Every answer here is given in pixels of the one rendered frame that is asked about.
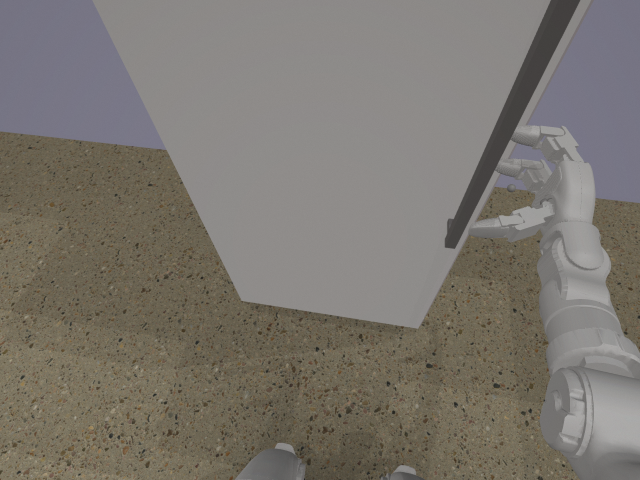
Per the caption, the robot right upper arm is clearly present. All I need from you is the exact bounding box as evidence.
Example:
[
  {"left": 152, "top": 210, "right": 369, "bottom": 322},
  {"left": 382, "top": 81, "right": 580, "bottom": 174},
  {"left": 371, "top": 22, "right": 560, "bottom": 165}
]
[{"left": 540, "top": 366, "right": 640, "bottom": 480}]

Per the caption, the fridge door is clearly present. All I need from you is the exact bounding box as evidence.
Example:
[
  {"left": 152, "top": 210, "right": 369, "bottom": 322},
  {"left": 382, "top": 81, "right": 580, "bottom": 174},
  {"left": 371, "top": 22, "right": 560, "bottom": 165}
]
[{"left": 92, "top": 0, "right": 591, "bottom": 329}]

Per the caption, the left robot shin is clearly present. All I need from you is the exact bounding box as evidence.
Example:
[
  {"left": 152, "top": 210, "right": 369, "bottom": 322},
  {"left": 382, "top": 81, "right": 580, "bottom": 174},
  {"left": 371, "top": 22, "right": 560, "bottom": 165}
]
[{"left": 275, "top": 443, "right": 296, "bottom": 455}]

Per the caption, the robot right forearm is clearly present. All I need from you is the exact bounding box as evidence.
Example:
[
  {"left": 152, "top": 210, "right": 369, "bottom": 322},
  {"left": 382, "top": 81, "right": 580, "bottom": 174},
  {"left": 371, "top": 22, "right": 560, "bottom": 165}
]
[{"left": 537, "top": 221, "right": 640, "bottom": 379}]

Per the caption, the handle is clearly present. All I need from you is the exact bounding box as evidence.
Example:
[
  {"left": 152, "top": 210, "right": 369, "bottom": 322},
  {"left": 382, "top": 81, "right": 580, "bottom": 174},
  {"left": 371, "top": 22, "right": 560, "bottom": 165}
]
[{"left": 445, "top": 0, "right": 580, "bottom": 249}]

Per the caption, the right robot hand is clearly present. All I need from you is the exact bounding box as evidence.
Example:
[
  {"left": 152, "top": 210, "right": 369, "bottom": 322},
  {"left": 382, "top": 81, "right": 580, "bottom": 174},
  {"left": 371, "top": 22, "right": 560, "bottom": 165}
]
[{"left": 468, "top": 125, "right": 595, "bottom": 242}]

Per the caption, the robot shin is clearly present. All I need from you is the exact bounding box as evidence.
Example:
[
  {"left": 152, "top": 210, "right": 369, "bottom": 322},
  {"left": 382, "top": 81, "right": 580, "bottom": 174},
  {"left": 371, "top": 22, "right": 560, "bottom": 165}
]
[
  {"left": 275, "top": 443, "right": 296, "bottom": 455},
  {"left": 391, "top": 465, "right": 416, "bottom": 475}
]

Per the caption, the right robot shin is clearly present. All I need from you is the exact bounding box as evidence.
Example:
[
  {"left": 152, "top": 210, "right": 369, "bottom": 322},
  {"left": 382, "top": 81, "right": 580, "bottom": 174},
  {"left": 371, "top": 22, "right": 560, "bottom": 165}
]
[{"left": 391, "top": 465, "right": 416, "bottom": 475}]

